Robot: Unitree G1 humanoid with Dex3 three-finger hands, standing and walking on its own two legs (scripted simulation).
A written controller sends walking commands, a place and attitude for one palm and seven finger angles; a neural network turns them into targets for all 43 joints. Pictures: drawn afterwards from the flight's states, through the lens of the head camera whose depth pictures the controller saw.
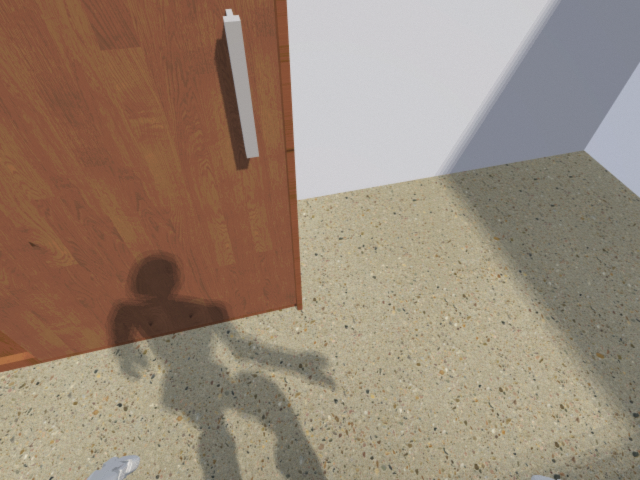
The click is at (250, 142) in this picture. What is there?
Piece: wardrobe's sliding door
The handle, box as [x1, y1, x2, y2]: [223, 9, 258, 157]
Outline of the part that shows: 225,9 226,15 223,16 245,151 247,157 258,156 240,20 238,15 232,14 231,9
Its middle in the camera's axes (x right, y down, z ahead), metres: -0.15 -0.28 +0.71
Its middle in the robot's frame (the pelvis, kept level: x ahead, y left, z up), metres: +0.73 +0.20 +0.12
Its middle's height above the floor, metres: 0.88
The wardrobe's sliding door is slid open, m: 0.00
